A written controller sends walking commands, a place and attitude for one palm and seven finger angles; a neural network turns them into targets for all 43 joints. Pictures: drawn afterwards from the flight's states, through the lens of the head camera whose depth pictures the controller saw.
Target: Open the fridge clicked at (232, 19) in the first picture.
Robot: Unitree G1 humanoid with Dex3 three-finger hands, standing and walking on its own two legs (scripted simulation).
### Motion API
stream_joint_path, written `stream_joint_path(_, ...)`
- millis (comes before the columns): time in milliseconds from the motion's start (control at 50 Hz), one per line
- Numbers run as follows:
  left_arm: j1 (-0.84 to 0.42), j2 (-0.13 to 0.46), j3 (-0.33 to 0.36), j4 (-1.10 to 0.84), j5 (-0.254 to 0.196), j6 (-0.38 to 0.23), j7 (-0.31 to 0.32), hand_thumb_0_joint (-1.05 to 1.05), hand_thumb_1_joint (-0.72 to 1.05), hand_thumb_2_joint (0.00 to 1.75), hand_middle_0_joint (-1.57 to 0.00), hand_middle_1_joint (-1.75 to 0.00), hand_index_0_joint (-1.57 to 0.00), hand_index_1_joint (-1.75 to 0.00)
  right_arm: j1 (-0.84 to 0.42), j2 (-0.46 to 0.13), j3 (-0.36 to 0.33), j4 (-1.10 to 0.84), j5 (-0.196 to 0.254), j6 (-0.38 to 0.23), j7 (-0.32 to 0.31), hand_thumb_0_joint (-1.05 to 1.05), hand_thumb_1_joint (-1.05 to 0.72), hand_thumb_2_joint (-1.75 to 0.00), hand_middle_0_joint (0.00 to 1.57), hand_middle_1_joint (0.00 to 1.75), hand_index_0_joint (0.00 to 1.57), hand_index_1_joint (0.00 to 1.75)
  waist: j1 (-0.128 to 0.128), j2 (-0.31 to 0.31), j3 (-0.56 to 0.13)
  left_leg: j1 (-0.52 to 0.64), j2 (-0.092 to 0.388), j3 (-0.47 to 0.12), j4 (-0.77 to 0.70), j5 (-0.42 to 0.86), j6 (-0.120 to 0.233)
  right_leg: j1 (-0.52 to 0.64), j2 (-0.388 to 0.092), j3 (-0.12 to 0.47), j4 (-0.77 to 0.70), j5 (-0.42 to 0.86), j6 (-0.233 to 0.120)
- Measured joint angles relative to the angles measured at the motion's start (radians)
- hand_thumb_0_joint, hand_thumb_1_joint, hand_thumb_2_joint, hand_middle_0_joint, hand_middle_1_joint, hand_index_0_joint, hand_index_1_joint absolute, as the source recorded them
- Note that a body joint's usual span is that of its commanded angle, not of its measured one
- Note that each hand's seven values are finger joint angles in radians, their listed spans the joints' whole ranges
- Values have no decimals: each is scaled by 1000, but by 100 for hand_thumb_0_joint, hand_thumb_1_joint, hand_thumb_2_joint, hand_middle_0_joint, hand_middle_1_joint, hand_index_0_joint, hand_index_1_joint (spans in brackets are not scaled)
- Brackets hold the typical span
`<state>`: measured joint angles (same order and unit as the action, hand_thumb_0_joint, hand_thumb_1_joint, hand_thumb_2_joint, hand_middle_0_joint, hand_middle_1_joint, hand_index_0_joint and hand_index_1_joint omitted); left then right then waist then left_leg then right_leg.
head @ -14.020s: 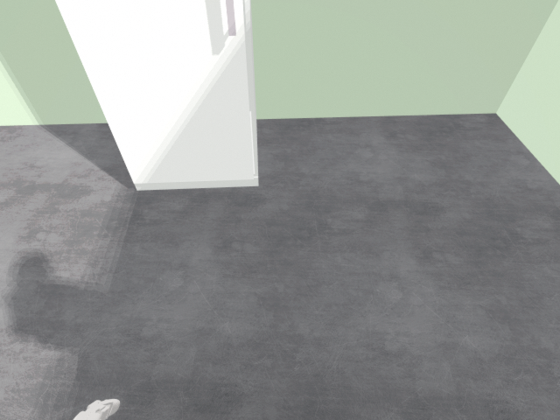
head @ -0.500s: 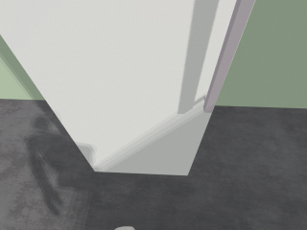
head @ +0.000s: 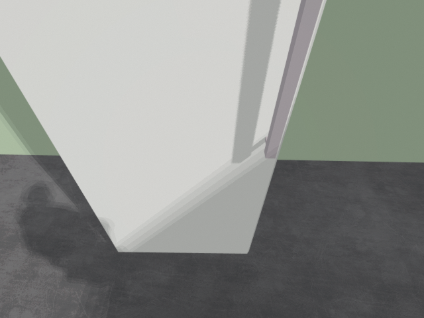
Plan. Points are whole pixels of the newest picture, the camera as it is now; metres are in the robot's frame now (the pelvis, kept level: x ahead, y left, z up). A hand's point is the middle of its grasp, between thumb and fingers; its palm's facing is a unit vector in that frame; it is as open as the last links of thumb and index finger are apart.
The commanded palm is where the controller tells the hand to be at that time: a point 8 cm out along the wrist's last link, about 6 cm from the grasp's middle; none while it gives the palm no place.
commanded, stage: come to a stop and stand still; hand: right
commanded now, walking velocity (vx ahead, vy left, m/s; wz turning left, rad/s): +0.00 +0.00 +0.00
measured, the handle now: (289, 67) +0.49 -0.10 +0.25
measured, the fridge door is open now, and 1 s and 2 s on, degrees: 0 0 0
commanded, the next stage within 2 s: look again from close up in 0.86 s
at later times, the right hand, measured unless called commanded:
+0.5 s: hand out of the picture -0.03 -0.17 -0.16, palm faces +0.03 +0.97 -0.22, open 7.4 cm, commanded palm none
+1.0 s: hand out of the picture -0.01 -0.15 -0.16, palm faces +0.05 +0.98 -0.20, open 7.4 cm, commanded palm none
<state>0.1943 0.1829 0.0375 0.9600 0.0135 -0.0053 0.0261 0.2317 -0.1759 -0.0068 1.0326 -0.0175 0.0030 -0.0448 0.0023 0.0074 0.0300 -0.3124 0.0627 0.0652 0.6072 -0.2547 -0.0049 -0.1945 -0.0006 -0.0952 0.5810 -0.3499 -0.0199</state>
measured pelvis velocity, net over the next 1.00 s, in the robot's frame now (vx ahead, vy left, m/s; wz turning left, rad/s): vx -0.01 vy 0.02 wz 0.00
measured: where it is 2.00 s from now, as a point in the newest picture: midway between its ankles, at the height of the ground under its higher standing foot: outside the picture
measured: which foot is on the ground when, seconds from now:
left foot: down 0.00-1.00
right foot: down 0.00-1.00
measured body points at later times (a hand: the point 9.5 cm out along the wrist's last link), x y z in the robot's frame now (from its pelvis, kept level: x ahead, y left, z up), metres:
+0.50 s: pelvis -0.02 +0.01 +0.01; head -0.02 +0.02 +0.46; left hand -0.05 +0.23 -0.15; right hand -0.03 -0.22 -0.14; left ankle +0.04 +0.12 -0.73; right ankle -0.02 -0.10 -0.73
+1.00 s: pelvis -0.01 +0.02 +0.01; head -0.01 +0.03 +0.46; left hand -0.02 +0.22 -0.16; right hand -0.01 -0.20 -0.14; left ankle +0.04 +0.12 -0.73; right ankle -0.02 -0.10 -0.73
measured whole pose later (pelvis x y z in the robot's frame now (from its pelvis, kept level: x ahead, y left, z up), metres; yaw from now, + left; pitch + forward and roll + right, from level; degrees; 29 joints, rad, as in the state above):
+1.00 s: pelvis -0.01 +0.02 +0.01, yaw +0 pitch -2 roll -1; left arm 0.32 0.12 0.00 1.11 0.02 -0.02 0.03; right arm 0.30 -0.13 0.00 1.11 -0.01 -0.02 -0.04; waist 0.00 -0.01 0.03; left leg -0.26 0.03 0.08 0.46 -0.17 0.02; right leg -0.15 -0.02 -0.08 0.44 -0.25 0.00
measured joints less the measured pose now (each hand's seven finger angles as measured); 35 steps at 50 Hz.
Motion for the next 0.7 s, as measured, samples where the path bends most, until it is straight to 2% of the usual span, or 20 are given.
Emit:
stream_joint_path(100,20,5,-14,-19,7,0,-7,1,92,90,-20,-29,-20,-30,38,-11,4,3,-3,17,8,0,-91,-90,20,30,20,29,-15,-21,-26,26,-2,-13,-50,40,-8,25,4,-14,-39,29,-13)
stream_joint_path(180,50,1,-22,-10,10,4,-13,1,91,90,-20,-29,-20,-30,68,-17,4,-1,-4,13,12,0,-91,-90,20,30,20,29,-18,-28,-38,28,1,-14,-85,68,-5,28,9,-15,-76,59,-15)
stream_joint_path(420,166,7,-30,90,11,8,-10,1,92,90,-20,-29,-20,-30,113,10,9,40,2,3,15,0,-90,-90,20,30,20,29,-3,-26,-30,22,-1,-6,-123,94,3,21,11,-5,-124,98,-6)
stream_joint_path(700,196,-60,-47,165,5,-9,-3,1,91,90,-20,-29,-20,-30,73,45,13,81,7,-13,6,1,-92,-90,20,30,20,29,8,-10,-5,33,-19,7,-129,88,20,31,-7,6,-131,96,14)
